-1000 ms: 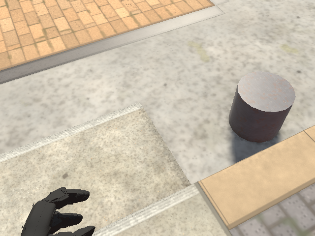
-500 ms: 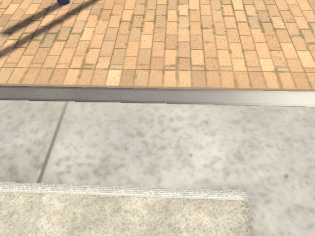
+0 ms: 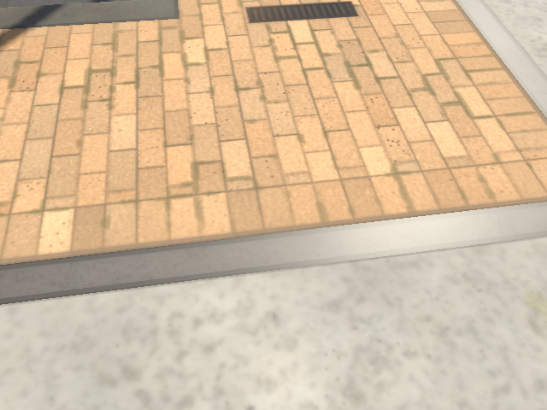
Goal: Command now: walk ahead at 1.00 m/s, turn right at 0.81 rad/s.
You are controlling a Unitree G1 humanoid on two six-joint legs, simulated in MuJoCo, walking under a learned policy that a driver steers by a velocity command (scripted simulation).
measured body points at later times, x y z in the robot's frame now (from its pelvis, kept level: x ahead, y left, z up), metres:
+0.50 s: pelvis +0.49 +0.04 -0.10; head +0.52 +0.03 +0.35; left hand +0.80 +0.16 -0.16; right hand +0.27 -0.15 -0.21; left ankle +0.38 +0.17 -0.83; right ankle +0.62 -0.11 -0.78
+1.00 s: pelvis +0.94 +0.00 -0.13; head +0.98 +0.02 +0.32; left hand +0.84 +0.26 -0.26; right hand +1.23 -0.20 -0.19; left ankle +1.13 +0.08 -0.81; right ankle +0.71 -0.12 -0.82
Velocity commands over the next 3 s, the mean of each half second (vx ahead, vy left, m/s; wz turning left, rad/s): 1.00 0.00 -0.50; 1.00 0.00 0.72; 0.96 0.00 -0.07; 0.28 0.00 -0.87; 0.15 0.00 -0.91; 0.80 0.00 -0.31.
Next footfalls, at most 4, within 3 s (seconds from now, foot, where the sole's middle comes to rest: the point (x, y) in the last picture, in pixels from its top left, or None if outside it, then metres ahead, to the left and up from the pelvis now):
0.24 left None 0.42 0.16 -0.87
0.60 right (328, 332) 0.74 -0.12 -0.87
1.04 left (263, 214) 1.16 0.08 -0.87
1.48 right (268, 124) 1.62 0.08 -0.87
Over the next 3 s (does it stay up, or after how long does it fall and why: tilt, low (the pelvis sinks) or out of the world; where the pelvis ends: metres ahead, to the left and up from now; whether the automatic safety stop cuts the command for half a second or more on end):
stays up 1.91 -0.08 -0.10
